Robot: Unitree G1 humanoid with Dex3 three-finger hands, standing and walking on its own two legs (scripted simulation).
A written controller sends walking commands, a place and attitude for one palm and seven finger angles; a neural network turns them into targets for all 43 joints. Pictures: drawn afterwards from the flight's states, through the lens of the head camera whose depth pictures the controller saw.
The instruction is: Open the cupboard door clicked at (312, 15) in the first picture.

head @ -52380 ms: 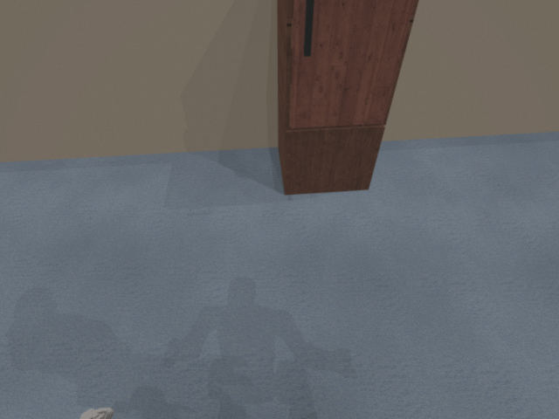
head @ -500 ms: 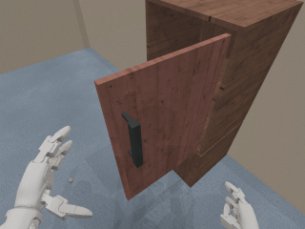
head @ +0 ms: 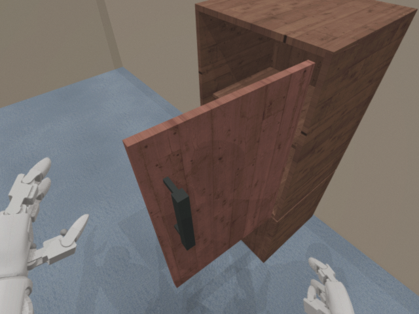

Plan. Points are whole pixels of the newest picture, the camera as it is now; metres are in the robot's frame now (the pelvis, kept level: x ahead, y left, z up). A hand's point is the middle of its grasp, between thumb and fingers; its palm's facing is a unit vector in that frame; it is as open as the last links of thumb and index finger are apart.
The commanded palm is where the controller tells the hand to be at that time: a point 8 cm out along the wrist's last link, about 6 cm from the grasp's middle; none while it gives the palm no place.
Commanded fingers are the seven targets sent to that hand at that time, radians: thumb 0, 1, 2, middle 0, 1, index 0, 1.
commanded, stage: draw the hand back to the body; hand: left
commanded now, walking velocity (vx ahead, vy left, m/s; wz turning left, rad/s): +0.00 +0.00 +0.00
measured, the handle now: (179, 215) +0.28 +0.10 +0.06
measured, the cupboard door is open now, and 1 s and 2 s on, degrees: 87 87 87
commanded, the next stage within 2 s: step back with the hand held close in 0.50 s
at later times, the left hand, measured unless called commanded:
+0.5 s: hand (61, 227) +0.18 +0.25 +0.15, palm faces +0.45 -0.80 -0.40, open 7.5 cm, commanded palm +0.13 +0.28 +0.17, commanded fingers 0.00 0.90 0.90 -0.20 -0.30 -0.20 -0.30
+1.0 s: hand (43, 247) +0.15 +0.25 +0.15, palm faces +0.32 -0.79 -0.52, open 7.4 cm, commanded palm +0.09 +0.30 +0.17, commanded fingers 0.00 0.90 0.90 -0.20 -0.30 -0.20 -0.30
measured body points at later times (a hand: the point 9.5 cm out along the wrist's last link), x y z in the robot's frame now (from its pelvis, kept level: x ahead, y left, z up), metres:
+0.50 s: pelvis -0.01 -0.01 +0.00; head -0.02 -0.03 +0.45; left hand +0.15 +0.29 +0.17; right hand +0.18 -0.23 -0.08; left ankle -0.03 +0.11 -0.74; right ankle -0.01 -0.13 -0.74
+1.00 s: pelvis -0.06 +0.01 +0.00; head -0.04 +0.01 +0.44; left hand +0.13 +0.29 +0.18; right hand +0.11 -0.24 -0.08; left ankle -0.03 +0.11 -0.74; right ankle -0.01 -0.13 -0.74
